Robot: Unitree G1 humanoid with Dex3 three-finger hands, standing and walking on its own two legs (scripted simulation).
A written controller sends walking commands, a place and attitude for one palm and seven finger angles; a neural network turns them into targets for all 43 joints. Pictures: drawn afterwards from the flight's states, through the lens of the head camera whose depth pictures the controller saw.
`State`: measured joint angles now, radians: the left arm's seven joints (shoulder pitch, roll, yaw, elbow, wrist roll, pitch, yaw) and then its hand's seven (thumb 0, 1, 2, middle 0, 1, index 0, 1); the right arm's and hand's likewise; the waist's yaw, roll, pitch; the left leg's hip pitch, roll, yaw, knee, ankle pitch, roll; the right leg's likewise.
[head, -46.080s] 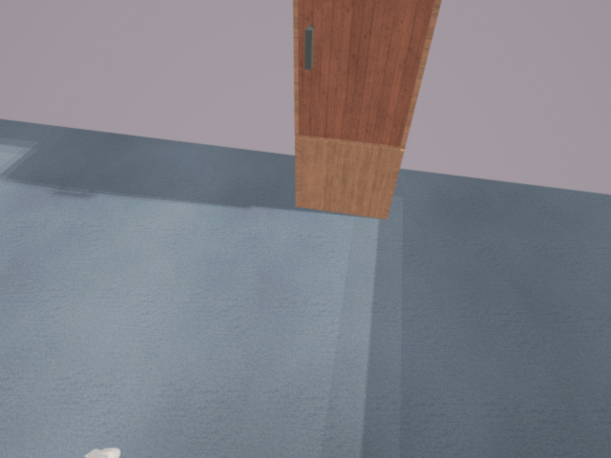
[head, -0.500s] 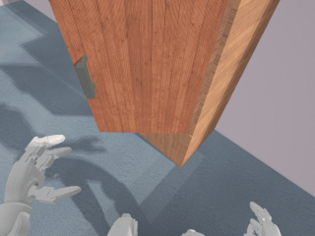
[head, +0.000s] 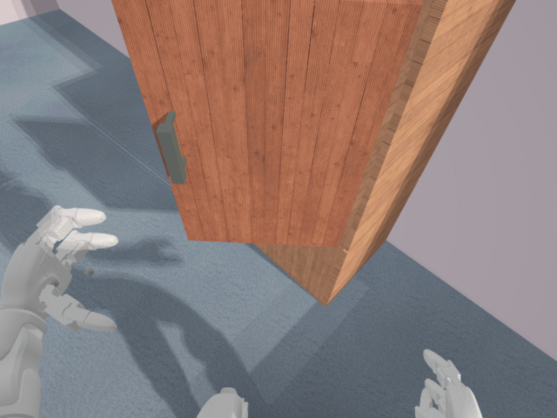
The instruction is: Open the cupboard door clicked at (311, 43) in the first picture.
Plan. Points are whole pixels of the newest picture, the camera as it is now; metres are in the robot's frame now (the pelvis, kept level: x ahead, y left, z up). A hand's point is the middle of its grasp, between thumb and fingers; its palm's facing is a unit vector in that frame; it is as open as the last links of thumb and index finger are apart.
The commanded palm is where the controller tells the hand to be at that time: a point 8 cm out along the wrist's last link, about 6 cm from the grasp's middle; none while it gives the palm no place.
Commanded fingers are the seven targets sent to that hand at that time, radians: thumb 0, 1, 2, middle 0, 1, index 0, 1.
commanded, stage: raise the hand with hooked fingers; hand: left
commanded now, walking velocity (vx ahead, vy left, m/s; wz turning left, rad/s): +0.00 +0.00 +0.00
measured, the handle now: (175, 148) +0.53 +0.23 +0.06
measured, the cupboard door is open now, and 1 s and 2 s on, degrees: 42 42 42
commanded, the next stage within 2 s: move the hooked fingers beside the handle in 0.56 s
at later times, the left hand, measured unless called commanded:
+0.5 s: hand (106, 258) +0.29 +0.25 +0.08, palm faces +0.06 -1.00 -0.03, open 14.0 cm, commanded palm +0.27 +0.30 +0.08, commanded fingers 0.00 -0.50 0.30 -0.30 -1.20 -0.30 -1.20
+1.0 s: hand (109, 237) +0.33 +0.26 +0.07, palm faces +0.04 -1.00 -0.02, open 14.0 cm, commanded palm +0.31 +0.31 +0.07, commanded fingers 0.00 -0.50 0.30 -0.30 -1.20 -0.30 -1.20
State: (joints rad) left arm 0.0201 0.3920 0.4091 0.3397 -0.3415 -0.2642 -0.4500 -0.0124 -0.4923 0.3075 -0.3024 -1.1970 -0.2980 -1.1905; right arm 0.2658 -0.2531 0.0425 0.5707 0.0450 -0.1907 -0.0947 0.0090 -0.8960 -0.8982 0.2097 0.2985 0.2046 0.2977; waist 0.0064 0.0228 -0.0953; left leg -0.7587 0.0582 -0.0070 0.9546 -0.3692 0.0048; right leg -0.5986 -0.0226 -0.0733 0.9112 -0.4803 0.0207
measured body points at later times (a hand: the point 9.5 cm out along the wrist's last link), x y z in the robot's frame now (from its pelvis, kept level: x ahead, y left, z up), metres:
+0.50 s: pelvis +0.00 -0.01 +0.00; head +0.05 -0.01 +0.45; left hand +0.29 +0.31 +0.08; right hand +0.14 -0.27 -0.08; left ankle +0.06 +0.11 -0.68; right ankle -0.02 -0.14 -0.68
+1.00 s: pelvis +0.01 -0.01 +0.00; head +0.06 -0.01 +0.45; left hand +0.32 +0.32 +0.08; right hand +0.14 -0.28 -0.09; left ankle +0.06 +0.11 -0.68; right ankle -0.02 -0.14 -0.68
